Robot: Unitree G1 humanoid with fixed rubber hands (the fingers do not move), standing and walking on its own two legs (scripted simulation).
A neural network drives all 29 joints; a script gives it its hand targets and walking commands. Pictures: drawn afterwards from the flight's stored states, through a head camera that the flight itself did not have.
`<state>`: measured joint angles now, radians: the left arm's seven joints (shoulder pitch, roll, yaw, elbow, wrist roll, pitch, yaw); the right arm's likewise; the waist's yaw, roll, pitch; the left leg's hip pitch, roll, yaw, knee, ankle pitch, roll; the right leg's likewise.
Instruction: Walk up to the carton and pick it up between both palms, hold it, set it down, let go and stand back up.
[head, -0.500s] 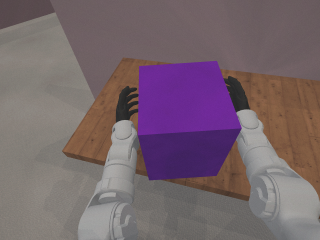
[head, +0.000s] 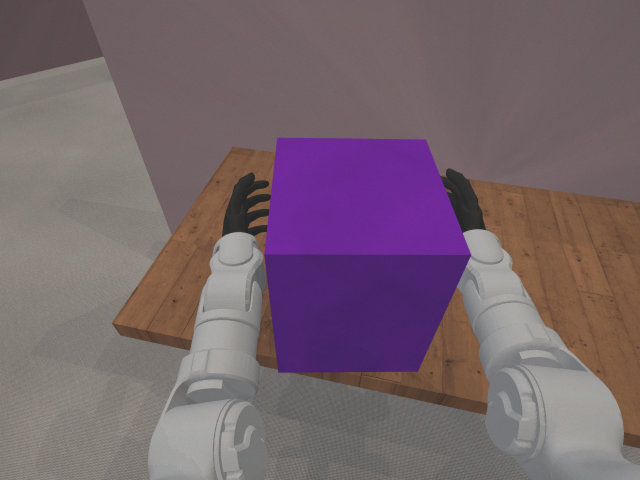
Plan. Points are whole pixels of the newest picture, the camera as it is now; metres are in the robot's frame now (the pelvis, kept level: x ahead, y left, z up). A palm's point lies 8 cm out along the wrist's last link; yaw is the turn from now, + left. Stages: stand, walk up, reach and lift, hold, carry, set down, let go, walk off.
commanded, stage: reach and lift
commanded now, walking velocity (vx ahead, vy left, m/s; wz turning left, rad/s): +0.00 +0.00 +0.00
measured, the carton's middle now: (350, 259) +0.41 +0.02 +0.07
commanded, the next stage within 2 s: none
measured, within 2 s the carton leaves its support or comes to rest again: neither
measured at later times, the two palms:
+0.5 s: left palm (226, 201) +0.39 +0.17 +0.18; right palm (474, 209) +0.41 -0.12 +0.18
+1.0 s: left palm (209, 186) +0.37 +0.18 +0.21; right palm (480, 207) +0.38 -0.11 +0.20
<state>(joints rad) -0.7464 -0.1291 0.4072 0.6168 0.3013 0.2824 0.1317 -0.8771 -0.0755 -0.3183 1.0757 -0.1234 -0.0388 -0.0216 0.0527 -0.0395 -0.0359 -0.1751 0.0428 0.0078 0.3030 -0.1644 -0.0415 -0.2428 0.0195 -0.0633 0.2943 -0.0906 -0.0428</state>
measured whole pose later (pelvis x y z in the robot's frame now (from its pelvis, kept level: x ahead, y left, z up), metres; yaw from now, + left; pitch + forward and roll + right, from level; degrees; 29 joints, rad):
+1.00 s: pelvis +0.00 +0.03 +0.00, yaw +2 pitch -10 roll -1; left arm -0.77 -0.04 0.35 0.30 0.34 0.67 0.00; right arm -0.83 -0.04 -0.11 0.75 0.13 0.26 -0.15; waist -0.10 -0.06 0.05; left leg 0.03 0.01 -0.02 0.36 -0.22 0.00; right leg 0.01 -0.01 -0.08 0.27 -0.11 0.00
